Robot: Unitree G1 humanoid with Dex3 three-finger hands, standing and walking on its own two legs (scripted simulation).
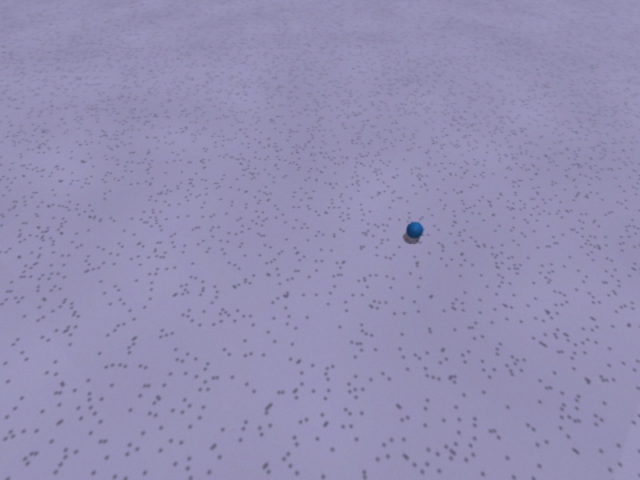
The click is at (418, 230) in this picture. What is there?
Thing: free ball
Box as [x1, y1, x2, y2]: [407, 222, 422, 237]
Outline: 412,222 407,226 407,233 411,237 417,237 421,234 422,227 419,223
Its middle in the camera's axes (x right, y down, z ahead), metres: +0.42 -0.03 +1.69
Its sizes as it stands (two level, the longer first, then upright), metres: 0.071 0.071 0.071
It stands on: the floor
